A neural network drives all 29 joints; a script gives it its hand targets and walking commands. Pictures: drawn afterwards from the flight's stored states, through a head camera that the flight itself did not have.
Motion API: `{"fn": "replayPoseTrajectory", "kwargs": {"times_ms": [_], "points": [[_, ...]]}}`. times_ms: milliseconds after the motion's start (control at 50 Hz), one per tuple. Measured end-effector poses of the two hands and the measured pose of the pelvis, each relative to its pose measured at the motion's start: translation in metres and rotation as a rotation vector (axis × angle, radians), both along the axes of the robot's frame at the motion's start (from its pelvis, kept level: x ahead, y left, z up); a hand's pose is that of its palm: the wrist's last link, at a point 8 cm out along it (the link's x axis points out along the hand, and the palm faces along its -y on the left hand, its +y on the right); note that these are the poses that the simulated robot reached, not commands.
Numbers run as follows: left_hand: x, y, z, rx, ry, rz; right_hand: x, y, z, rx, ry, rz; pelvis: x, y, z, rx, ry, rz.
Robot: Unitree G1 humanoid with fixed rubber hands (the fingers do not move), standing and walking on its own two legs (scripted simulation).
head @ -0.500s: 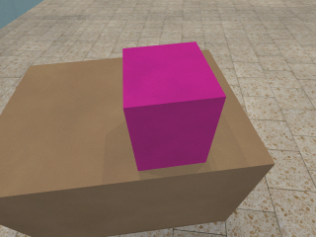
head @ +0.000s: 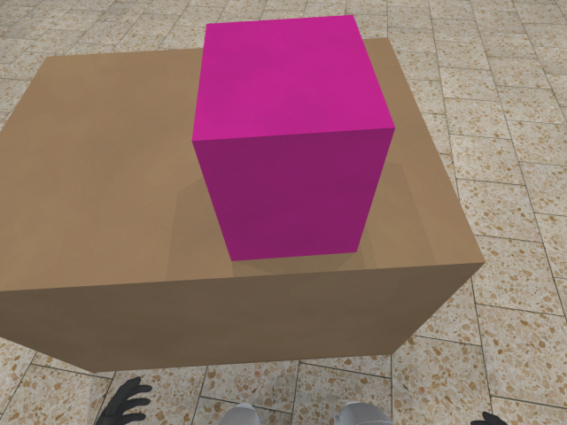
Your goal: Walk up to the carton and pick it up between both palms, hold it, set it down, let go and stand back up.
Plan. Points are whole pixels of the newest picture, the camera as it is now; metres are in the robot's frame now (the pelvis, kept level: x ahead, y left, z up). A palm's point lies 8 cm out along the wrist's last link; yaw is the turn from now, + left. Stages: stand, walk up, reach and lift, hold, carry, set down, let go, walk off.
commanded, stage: walk up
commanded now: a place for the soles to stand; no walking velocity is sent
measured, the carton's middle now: (287, 147) +0.52 +0.01 +0.06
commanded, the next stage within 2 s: none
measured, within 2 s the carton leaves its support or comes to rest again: neither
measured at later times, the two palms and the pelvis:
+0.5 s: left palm out of the picture -0.05 +0.24 -0.10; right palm out of the picture +0.08 -0.26 -0.10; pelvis -0.05 -0.03 +0.00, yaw +10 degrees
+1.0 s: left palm out of the picture -0.02 +0.24 -0.10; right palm out of the picture +0.09 -0.26 -0.10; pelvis -0.03 -0.03 +0.01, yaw +11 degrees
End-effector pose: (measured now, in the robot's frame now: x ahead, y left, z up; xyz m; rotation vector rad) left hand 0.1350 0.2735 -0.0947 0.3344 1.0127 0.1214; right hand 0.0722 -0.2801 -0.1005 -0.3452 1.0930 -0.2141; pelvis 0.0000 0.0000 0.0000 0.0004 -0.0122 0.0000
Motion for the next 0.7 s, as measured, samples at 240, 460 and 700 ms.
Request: {"fn": "replayPoseTrajectory", "kwargs": {"times_ms": [240, 460, 700], "points": [[-0.086, -0.048, 0.012, -0.005, -0.018, 0.118, 0.006, -0.034, -0.004, 0.057, -0.015, 0.089, -0.031, -0.038, 0.006, 0.026, -0.028, 0.099], [-0.180, -0.031, -0.006, -0.031, 0.087, 0.273, 0.012, 0.016, -0.002, 0.137, -0.061, 0.197, -0.048, -0.032, 0.004, 0.023, -0.018, 0.177], [-0.195, -0.045, 0.000, -0.064, 0.084, 0.290, 0.018, 0.026, -0.002, 0.172, -0.056, 0.219, -0.043, -0.032, 0.010, -0.003, -0.013, 0.190]]}}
